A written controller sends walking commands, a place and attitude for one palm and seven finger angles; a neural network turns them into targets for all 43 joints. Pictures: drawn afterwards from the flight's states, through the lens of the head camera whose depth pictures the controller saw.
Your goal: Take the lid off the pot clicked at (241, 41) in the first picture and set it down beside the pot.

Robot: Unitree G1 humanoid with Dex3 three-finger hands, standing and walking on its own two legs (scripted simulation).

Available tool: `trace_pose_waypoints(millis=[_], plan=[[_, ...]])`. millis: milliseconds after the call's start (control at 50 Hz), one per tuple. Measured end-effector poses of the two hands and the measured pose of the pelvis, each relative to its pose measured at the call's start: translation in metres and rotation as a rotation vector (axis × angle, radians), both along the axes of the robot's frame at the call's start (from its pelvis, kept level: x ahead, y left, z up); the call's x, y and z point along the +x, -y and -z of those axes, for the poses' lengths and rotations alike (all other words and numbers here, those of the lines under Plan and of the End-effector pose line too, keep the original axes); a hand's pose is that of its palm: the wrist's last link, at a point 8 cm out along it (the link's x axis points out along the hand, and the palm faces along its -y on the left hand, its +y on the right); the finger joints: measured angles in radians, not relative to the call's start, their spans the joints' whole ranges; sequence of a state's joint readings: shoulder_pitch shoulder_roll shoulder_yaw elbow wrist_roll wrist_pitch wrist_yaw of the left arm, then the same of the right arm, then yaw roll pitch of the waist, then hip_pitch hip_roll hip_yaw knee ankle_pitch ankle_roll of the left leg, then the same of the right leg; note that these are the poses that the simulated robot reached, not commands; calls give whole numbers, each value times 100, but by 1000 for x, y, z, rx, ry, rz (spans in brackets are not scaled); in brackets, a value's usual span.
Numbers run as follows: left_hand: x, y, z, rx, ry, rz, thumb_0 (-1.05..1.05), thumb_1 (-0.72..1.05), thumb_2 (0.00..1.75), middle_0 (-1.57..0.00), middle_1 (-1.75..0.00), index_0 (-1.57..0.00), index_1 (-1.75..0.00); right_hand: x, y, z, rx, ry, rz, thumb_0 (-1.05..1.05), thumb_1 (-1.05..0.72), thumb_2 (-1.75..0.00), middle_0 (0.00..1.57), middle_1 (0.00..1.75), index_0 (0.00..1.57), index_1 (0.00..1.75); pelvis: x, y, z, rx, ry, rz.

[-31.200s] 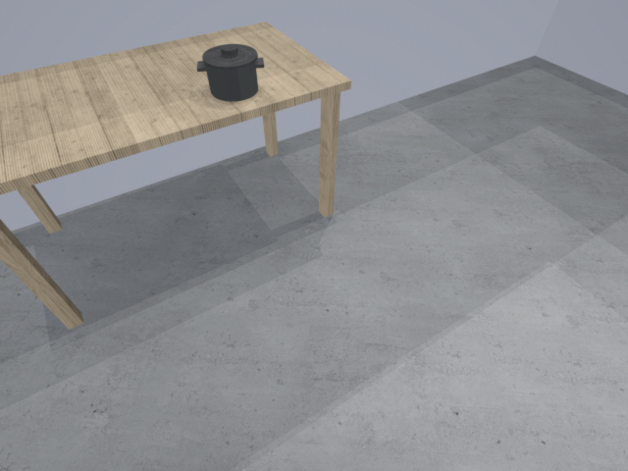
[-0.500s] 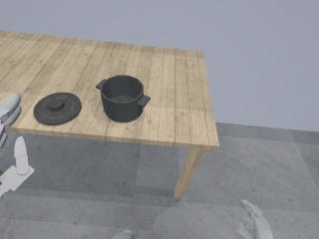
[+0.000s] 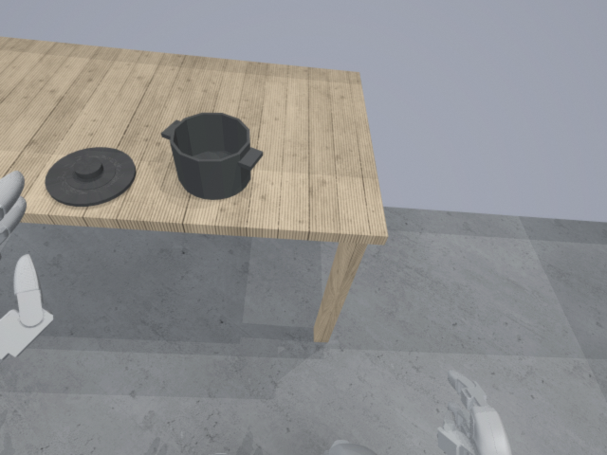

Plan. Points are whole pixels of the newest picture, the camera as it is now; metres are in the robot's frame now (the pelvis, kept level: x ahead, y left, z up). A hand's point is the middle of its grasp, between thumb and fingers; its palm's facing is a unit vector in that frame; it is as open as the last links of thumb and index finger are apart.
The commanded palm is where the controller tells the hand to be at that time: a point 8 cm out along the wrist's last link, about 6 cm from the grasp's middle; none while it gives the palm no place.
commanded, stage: stop stepping back and stand still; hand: left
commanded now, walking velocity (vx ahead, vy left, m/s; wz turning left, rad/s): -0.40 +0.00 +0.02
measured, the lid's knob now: (88, 168) +0.62 +0.45 -0.08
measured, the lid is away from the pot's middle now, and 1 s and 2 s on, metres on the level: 0.25 0.25 0.25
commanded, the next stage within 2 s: let the arm hang, fingers relaxed in 1.84 s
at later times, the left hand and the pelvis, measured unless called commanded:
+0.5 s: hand out of the picture +0.08 +0.22 +0.17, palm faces +0.42 -0.81 -0.41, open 7.4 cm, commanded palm +0.02 +0.26 +0.19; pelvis -0.11 -0.03 +0.00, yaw +1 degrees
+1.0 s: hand out of the picture +0.03 +0.24 +0.04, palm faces +0.31 -0.89 -0.32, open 7.4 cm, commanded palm none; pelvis -0.18 -0.01 +0.00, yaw +7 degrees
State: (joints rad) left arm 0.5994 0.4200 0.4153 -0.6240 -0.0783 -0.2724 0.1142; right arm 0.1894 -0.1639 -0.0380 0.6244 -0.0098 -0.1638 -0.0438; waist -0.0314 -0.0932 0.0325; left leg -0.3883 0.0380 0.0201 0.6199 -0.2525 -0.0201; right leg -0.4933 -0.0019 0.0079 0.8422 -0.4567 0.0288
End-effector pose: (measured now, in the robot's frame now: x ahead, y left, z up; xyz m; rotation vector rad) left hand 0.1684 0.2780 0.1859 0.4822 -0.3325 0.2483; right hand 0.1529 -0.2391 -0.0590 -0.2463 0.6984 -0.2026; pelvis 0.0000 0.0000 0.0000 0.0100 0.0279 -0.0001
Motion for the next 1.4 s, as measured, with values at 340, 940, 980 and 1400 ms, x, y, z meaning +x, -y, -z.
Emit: trace_pose_waypoints(millis=[340, 940, 980, 1400], plan=[[-108, 39, -16, 75, -9, -27, 1, 88, 89, -22, -31, -22, -30, -113, 34, 24, 50, -66, 45, 2, -91, -90, 20, 30, 20, 30, -77, 26, 4, 16, 38, 0], [-187, -3, 40, -81, -148, -160, 0, 89, 90, -21, -31, -21, -30, -172, -4, 6, 39, 6, -113, 1, -91, -90, 20, 30, 20, 30, -175, 9, -1, -9, 33, -103], [-174, -7, 93, -201, -352, -188, 0, 89, 90, -20, -31, -21, -30, -181, -6, 15, 42, -63, -143, 1, -91, -90, 20, 30, 20, 30, -179, 8, -3, -18, 24, -128], [-318, 87, 323, -528, -1553, -377, -3, 95, 89, -20, -30, -21, -30, -332, 71, 56, 30, -767, 121, 1, -91, -90, 19, 30, 20, 30, -145, 48, -5, -41, 3, -97]])
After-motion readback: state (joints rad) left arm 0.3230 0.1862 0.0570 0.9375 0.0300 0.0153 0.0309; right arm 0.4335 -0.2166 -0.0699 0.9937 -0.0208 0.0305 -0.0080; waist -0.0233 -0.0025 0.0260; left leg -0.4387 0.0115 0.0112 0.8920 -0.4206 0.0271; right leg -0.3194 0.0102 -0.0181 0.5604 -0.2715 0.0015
